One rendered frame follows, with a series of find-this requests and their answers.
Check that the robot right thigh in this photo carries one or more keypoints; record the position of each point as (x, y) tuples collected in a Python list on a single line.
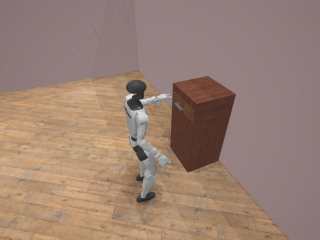
[(148, 160)]

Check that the robot left upper arm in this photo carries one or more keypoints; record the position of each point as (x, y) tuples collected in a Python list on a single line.
[(129, 96)]

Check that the robot right hand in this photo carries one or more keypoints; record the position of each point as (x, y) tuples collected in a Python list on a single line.
[(163, 161)]

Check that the right robot foot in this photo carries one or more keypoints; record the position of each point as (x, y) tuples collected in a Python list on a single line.
[(148, 196)]

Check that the drawer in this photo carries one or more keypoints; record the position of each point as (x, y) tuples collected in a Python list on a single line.
[(189, 112)]

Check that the handle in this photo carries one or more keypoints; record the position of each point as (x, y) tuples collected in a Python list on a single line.
[(176, 104)]

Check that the robot left hand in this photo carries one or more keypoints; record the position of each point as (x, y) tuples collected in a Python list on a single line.
[(164, 97)]

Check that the robot right upper arm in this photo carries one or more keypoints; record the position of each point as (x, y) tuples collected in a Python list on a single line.
[(142, 121)]

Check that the robot left forearm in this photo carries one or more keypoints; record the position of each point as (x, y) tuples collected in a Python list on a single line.
[(149, 101)]

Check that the cabinet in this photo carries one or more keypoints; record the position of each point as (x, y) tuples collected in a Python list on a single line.
[(199, 143)]

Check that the robot right forearm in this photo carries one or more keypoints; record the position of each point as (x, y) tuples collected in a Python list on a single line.
[(152, 150)]

